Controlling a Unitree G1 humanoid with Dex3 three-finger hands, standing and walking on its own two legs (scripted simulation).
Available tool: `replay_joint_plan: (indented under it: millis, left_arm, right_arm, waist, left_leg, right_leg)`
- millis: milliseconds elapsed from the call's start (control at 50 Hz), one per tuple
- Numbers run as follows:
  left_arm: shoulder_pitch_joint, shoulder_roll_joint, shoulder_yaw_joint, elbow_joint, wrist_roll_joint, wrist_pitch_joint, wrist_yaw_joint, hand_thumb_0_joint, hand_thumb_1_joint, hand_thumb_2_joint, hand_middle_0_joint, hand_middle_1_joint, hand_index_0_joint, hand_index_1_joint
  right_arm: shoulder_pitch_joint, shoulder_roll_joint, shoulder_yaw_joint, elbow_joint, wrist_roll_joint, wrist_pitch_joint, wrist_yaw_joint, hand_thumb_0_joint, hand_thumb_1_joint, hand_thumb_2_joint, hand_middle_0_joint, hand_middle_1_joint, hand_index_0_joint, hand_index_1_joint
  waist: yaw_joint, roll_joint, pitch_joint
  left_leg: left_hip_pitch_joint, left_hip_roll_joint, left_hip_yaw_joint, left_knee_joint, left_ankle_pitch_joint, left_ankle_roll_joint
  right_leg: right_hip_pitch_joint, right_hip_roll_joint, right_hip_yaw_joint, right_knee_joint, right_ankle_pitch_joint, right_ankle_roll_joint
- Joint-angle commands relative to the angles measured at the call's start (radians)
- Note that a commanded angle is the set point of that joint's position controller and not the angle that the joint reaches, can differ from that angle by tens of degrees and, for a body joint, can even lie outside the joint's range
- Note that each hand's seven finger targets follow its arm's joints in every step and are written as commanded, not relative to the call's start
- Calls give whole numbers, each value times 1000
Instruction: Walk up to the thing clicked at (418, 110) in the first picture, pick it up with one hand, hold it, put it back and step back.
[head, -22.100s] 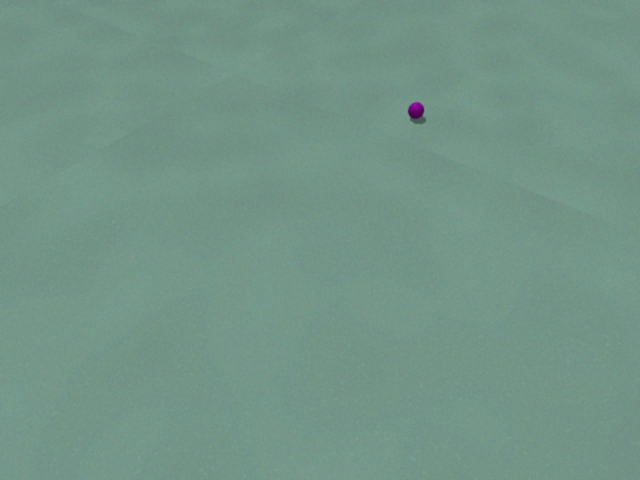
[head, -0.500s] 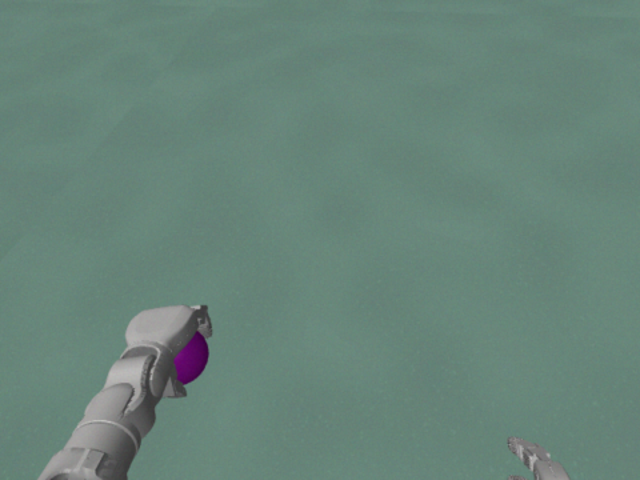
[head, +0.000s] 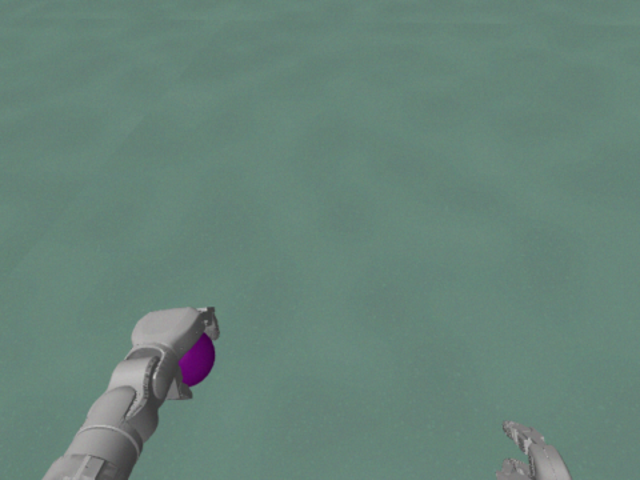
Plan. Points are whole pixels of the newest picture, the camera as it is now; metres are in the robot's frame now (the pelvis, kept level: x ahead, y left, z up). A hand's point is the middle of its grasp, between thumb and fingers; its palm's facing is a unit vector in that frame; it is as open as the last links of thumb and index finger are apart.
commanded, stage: hold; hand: left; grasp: from above
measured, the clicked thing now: (184, 356) +0.31 +0.22 -0.06
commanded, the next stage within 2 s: crouch in 0.80 s
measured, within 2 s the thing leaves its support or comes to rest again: neither
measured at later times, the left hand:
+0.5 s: hand (177, 362) +0.29 +0.22 -0.03, palm faces -0.45 -0.07 -0.89, open 10.6 cm
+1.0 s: hand (177, 354) +0.30 +0.22 -0.03, palm faces -0.45 -0.07 -0.89, open 10.6 cm
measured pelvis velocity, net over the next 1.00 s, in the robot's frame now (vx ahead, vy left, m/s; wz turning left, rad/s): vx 0.01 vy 0.00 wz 0.00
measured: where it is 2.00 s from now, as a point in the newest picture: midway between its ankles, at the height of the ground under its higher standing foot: outside the picture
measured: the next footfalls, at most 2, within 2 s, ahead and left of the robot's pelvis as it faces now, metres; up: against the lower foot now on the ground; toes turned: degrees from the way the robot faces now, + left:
none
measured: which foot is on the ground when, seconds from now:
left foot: down 0.00-1.00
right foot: down 0.00-1.00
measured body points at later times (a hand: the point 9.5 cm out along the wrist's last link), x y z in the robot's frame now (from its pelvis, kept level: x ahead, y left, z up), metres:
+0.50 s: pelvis +0.00 +0.00 +0.00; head +0.01 -0.02 +0.45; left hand +0.31 +0.22 +0.02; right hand +0.16 -0.25 -0.11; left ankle +0.02 +0.12 -0.74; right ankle +0.02 -0.13 -0.74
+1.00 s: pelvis +0.01 +0.00 +0.00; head +0.02 -0.02 +0.45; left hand +0.32 +0.22 +0.02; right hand +0.16 -0.25 -0.11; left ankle +0.02 +0.12 -0.74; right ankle +0.02 -0.13 -0.74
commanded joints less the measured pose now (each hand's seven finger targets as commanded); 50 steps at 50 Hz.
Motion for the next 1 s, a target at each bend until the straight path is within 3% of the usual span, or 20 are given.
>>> replay_joint_plan:
  millis: [0, 40, 60, 120, 180, 240, 280, 320, 420, 460, 500, 560, 600, 640, 760, 800, 860, 880, 900, 980]
  left_arm:
    - [-349, 197, 90, -223, -2, 7, 38, 0, 456, 1055, -799, -1054, -830, -1024]
    - [-338, 226, 122, -210, -6, 9, 32, 0, 453, 1063, -806, -1044, -831, -1019]
    - [-332, 204, 102, -219, -10, 9, 27, 0, 457, 1048, -795, -1061, -829, -1027]
    - [-307, 210, 109, -236, -8, 8, 15, 0, 450, 1057, -815, -1026, -835, -1006]
    - [-323, 196, 88, -242, -8, 6, 8, 0, 455, 1031, -805, -1030, -834, -1000]
    - [-322, 245, 138, -237, -7, 0, 8, 0, 457, 1031, -817, -1016, -841, -993]
    - [-334, 190, 82, -243, -8, 0, 5, 0, 479, 1037, -819, -1040, -850, -1009]
    - [-302, 223, 123, -227, -11, 1, 10, 0, 482, 1047, -829, -1041, -858, -1012]
    - [-320, 231, 129, -245, -8, -2, 11, 0, 504, 1037, -845, -1033, -875, -1003]
    - [-315, 195, 91, -235, -7, -3, 7, 0, 505, 1046, -848, -1026, -875, -999]
    - [-323, 233, 126, -250, -7, -5, 12, 0, 509, 1052, -859, -1015, -881, -994]
    - [-310, 205, 102, -240, -9, -3, 13, 0, 530, 1052, -869, -1024, -896, -998]
    - [-316, 237, 137, -251, -4, -1, 22, 0, 506, 1039, -855, -1006, -879, -982]
    - [-356, 225, 113, -282, 2, -5, 21, 0, 490, 1013, -839, -1006, -869, -976]
    - [-323, 220, 115, -252, -3, 1, 10, 0, 477, 1006, -822, -1006, -854, -974]
    - [-329, 199, 90, -250, -7, 1, 5, 0, 491, 1014, -828, -1014, -862, -981]
    - [-332, 218, 111, -237, -5, 2, 9, 0, 501, 989, -823, -1017, -866, -974]
    - [-317, 210, 107, -224, -1, 3, 9, 0, 545, 1048, -839, -1053, -896, -995]
    - [-303, 206, 107, -222, -1, 4, 9, 0, 465, 1008, -759, -1030, -816, -972]
    - [-262, 192, 107, -170, 11, -3, 26, 0, 405, 959, -784, -965, -810, -939]
  right_arm:
    - [-95, -121, -38, -141, 2, -46, -11, 0, -906, -903, 200, 300, 200, 300]
    - [-99, -124, -39, -137, 4, -45, -13, 0, -906, -904, 200, 300, 200, 300]
    - [-99, -122, -38, -138, 3, -47, -12, 0, -906, -904, 200, 300, 200, 300]
    - [-121, -119, -34, -152, 7, -47, -15, 0, -907, -905, 200, 300, 200, 300]
    - [-122, -116, -28, -149, 6, -49, -16, 0, -907, -904, 200, 300, 200, 300]
    - [-114, -117, -31, -141, 7, -49, -19, 0, -908, -905, 200, 300, 200, 300]
    - [-118, -111, -26, -144, 6, -49, -18, 0, -907, -905, 200, 300, 200, 300]
    - [-116, -116, -29, -139, 9, -48, -20, 0, -909, -905, 200, 300, 200, 300]
    - [-112, -115, -32, -139, 9, -45, -21, 0, -908, -905, 200, 300, 200, 300]
    - [-119, -111, -29, -140, 9, -46, -21, 0, -907, -904, 200, 300, 200, 300]
    - [-116, -113, -32, -140, 11, -46, -22, 0, -907, -904, 200, 300, 200, 300]
    - [-119, -108, -31, -139, 10, -45, -22, 0, -907, -904, 200, 300, 200, 300]
    - [-114, -113, -35, -132, 9, -41, -23, 0, -907, -904, 200, 300, 200, 300]
    - [-107, -113, -36, -131, 8, -42, -21, 0, -908, -904, 200, 300, 200, 300]
    - [-100, -118, -43, -129, 9, -38, -20, 0, -906, -904, 200, 300, 200, 300]
    - [-101, -117, -42, -133, 10, -36, -18, 0, -906, -904, 200, 300, 200, 300]
    - [-91, -123, -43, -134, 10, -33, -17, 0, -905, -903, 200, 300, 200, 300]
    - [-96, -118, -43, -136, 11, -33, -17, 0, -903, -910, 201, 301, 201, 301]
    - [-95, -116, -43, -137, 11, -31, -17, 0, -880, -895, 201, 301, 201, 301]
    - [-89, -119, -41, -135, 8, -27, -15, 0, -900, -905, 200, 300, 200, 300]
  waist:
    - [-3, -30, -239]
    - [7, -37, -238]
    - [1, -36, -237]
    - [16, -28, -221]
    - [-1, -49, -210]
    - [11, -30, -232]
    - [-5, -49, -221]
    - [9, -33, -224]
    - [9, -22, -235]
    - [0, -48, -224]
    - [13, -36, -244]
    - [7, -47, -245]
    - [16, -12, -260]
    - [6, -24, -273]
    - [9, -24, -266]
    - [8, -24, -255]
    - [8, -28, -249]
    - [10, -28, -240]
    - [6, -32, -244]
    - [5, -69, -214]
  left_leg:
    - [137, -20, 14, -80, 122, 12]
    - [136, -20, 15, -85, 109, 13]
    - [134, -19, 12, -86, 105, 12]
    - [132, -21, 11, -98, 86, 10]
    - [131, -21, 12, -96, 83, 14]
    - [144, -21, 14, -94, 107, 14]
    - [148, -21, 14, -92, 116, 15]
    - [148, -22, 14, -95, 123, 12]
    - [158, -20, 15, -96, 144, 10]
    - [156, -22, 15, -95, 142, 13]
    - [159, -26, 18, -92, 153, 14]
    - [165, -25, 18, -90, 168, 14]
    - [170, -24, 17, -92, 186, 9]
    - [180, -19, 13, -89, 202, 9]
    - [185, -18, 12, -89, 236, 9]
    - [186, -17, 9, -93, 237, 8]
    - [177, -18, 11, -95, 227, 8]
    - [175, -19, 14, -97, 225, 9]
    - [181, -22, 17, -93, 227, 12]
    - [154, -23, 13, -88, 219, 12]
  right_leg:
    - [51, 24, -22, -100, 97, -18]
    - [59, 23, -21, -108, 80, -16]
    - [58, 23, -20, -107, 78, -17]
    - [58, 23, -22, -115, 51, -20]
    - [53, 22, -19, -118, 53, -17]
    - [65, 21, -18, -115, 77, -17]
    - [59, 22, -20, -116, 86, -15]
    - [62, 22, -20, -115, 89, -17]
    - [68, 25, -21, -111, 109, -20]
    - [66, 24, -23, -117, 109, -17]
    - [78, 20, -20, -119, 119, -15]
    - [83, 22, -22, -117, 134, -15]
    - [87, 23, -24, -109, 149, -20]
    - [92, 27, -27, -103, 167, -20]
    - [101, 26, -30, -103, 199, -21]
    - [102, 26, -32, -106, 199, -22]
    - [103, 26, -32, -110, 192, -22]
    - [97, 26, -33, -110, 189, -24]
    - [96, 22, -31, -114, 196, -21]
    - [86, 21, -33, -109, 185, -19]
